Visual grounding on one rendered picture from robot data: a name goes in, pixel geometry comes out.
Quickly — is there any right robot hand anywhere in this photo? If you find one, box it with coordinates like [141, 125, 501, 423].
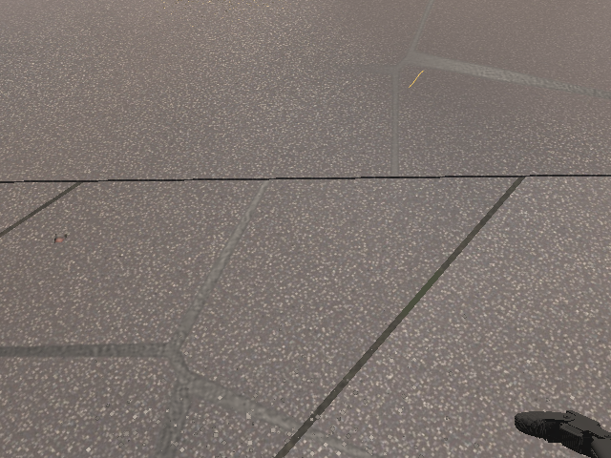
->
[515, 410, 611, 458]

